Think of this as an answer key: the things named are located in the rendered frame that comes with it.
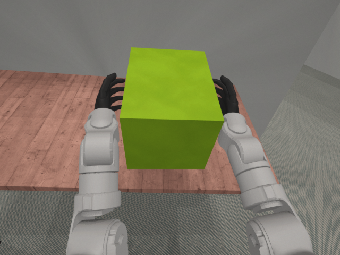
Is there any right robot upper arm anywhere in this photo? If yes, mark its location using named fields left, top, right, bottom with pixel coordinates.
left=246, top=211, right=316, bottom=255

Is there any left robot upper arm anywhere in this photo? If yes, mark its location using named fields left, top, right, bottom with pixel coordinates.
left=67, top=219, right=129, bottom=255

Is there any robot right hand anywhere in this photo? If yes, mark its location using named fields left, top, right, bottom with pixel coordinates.
left=212, top=75, right=239, bottom=116

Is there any robot right forearm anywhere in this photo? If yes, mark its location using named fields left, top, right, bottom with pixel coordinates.
left=218, top=113, right=313, bottom=251

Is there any robot left hand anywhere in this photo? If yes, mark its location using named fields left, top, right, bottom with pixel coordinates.
left=95, top=73, right=125, bottom=111

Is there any robot left forearm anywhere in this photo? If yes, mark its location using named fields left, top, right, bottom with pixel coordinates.
left=66, top=108, right=121, bottom=255

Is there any table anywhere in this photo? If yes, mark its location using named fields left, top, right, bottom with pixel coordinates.
left=0, top=70, right=280, bottom=243

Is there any carton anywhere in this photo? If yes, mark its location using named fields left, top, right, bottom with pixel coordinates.
left=120, top=47, right=224, bottom=169

